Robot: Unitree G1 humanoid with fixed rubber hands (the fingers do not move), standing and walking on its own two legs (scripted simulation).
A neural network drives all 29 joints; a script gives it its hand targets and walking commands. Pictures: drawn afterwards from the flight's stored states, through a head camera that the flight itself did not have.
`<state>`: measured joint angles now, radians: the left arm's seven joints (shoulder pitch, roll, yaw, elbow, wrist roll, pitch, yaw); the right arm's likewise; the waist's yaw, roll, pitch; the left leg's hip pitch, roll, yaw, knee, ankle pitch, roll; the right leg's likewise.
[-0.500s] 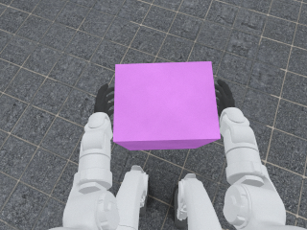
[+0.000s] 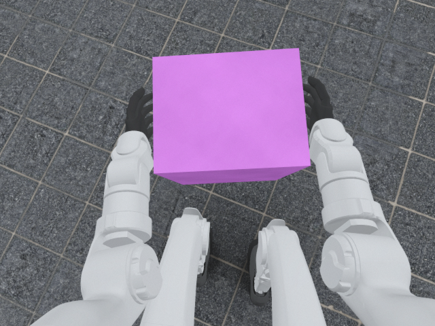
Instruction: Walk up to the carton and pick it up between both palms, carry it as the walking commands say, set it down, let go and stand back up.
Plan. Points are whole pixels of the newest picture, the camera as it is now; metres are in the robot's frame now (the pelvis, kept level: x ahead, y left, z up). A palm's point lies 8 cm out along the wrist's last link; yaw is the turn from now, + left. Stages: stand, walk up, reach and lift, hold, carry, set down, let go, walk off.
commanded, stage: set down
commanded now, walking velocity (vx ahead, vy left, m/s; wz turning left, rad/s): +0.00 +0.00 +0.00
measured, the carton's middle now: (227, 132) +0.46 +0.04 -0.15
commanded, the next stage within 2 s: none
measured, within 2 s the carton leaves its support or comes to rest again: neither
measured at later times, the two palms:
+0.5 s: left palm (152, 134) +0.44 +0.20 -0.16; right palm (304, 122) +0.49 -0.12 -0.16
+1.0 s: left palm (163, 136) +0.47 +0.20 -0.25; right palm (293, 125) +0.52 -0.12 -0.25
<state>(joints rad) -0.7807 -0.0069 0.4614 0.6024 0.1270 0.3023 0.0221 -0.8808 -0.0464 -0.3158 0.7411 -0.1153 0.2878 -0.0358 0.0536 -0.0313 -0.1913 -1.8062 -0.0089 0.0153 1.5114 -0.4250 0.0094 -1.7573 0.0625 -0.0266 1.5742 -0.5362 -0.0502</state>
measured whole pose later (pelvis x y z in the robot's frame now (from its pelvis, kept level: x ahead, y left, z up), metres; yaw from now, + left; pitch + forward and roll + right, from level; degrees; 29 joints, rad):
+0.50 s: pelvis -0.02 +0.01 -0.07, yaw +0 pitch +44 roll +1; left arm -0.97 0.04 0.46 0.65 0.10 0.32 0.07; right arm -1.10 -0.13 -0.31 0.84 -0.10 0.29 -0.03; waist 0.05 -0.04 -0.10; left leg -2.06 0.00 0.04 1.74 -0.44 0.03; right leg -2.02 0.06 -0.02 1.81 -0.56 -0.04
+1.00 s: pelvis -0.02 +0.00 -0.13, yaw +0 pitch +44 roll +2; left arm -1.11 0.10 0.46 0.68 0.06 0.30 0.08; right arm -1.27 -0.19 -0.26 0.87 -0.06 0.29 -0.06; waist 0.06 -0.03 0.05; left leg -2.23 0.01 0.05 1.94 -0.47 0.02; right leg -2.19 0.07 -0.03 2.02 -0.59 -0.04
